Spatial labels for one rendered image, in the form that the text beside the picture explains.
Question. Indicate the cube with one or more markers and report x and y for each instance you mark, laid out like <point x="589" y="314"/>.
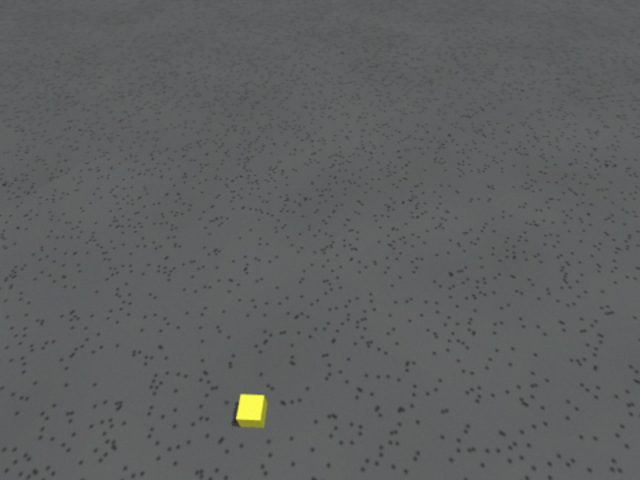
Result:
<point x="251" y="411"/>

